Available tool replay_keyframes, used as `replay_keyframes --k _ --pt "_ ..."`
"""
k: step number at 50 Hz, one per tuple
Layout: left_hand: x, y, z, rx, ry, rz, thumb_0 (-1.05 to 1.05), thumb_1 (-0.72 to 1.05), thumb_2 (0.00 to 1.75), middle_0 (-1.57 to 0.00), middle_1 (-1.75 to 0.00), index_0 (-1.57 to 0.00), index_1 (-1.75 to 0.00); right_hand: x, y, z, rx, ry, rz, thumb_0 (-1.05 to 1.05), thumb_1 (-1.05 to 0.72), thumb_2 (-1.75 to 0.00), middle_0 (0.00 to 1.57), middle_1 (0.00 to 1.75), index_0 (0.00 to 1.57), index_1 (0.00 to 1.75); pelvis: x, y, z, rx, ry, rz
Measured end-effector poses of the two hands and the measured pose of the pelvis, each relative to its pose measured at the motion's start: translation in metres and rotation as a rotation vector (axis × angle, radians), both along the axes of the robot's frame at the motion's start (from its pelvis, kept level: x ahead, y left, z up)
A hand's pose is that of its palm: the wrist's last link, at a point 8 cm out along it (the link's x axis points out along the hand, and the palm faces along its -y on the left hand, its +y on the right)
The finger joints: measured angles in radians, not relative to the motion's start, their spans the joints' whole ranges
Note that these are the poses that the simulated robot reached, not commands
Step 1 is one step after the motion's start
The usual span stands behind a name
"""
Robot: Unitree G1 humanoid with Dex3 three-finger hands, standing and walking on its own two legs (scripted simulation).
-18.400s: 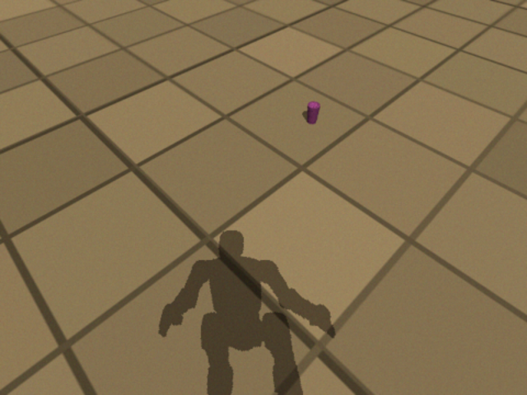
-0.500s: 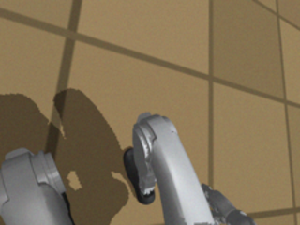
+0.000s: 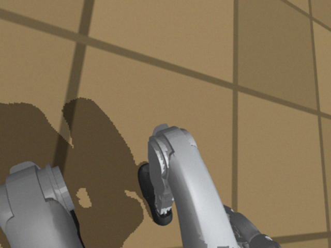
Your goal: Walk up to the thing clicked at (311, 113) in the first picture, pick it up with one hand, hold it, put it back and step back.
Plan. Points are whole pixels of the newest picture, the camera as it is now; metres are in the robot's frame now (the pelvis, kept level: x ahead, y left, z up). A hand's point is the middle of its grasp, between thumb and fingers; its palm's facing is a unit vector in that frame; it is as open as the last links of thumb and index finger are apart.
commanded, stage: close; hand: left
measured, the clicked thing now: out of the picture +0.45 +0.35 -0.24
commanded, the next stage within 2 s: none
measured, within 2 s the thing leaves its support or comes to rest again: neither
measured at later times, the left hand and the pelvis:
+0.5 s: hand out of the picture +0.44 +0.38 -0.20, palm faces -0.44 -0.13 -0.89, open 9.3 cm; pelvis +0.00 +0.00 +0.00, yaw +0 degrees
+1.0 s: hand out of the picture +0.45 +0.38 -0.20, palm faces -0.43 -0.14 -0.89, open 6.6 cm; pelvis +0.00 +0.00 +0.00, yaw +0 degrees
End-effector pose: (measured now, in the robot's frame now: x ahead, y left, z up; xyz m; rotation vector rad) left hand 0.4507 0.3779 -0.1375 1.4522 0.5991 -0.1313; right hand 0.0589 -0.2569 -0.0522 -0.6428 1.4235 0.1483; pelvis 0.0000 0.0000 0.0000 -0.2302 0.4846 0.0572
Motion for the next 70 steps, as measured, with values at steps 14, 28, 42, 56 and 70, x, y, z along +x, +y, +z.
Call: replay_keyframes --k 14,28,42,56,70 --pt "-0.002 0.004 -0.002 0.013 0.015 0.004 -0.01 -0.08 0.86 -0.38 -1.05 -0.43 -0.99 0.000 -0.001 0.001 -0.013 0.007 -0.001 0.00 -0.90 -0.90 0.20 0.30 0.21 0.30 0.000 0.000 0.000 -0.001 0.002 0.001" --pt "-0.003 0.006 -0.007 0.010 0.009 0.003 0.01 0.10 0.75 -0.46 -1.07 -0.55 -0.97 0.001 0.001 0.002 -0.017 0.014 -0.006 0.00 -0.90 -0.90 0.20 0.30 0.21 0.30 0.001 0.002 0.000 -0.006 0.011 0.004" --pt "-0.001 0.005 -0.008 0.012 0.007 -0.009 0.03 0.27 0.69 -0.55 -1.09 -0.67 -0.96 0.005 0.002 0.002 -0.015 0.011 -0.001 0.00 -0.90 -0.90 0.20 0.30 0.21 0.30 0.002 0.002 0.000 -0.009 0.014 0.003" --pt "0.006 -0.002 -0.008 0.009 -0.011 0.013 0.03 0.46 0.64 -0.62 -1.08 -0.76 -0.93 0.006 0.001 0.000 -0.009 0.005 -0.003 0.00 -0.91 -0.90 0.20 0.30 0.21 0.30 0.003 0.001 -0.001 -0.005 0.015 -0.001" --pt "0.007 0.000 -0.010 0.006 0.006 0.027 0.02 0.49 0.53 -0.62 -1.00 -0.77 -0.84 -0.006 0.001 0.001 -0.010 0.037 -0.019 0.00 -0.91 -0.89 0.20 0.30 0.21 0.30 0.002 0.001 -0.001 -0.006 0.014 -0.002"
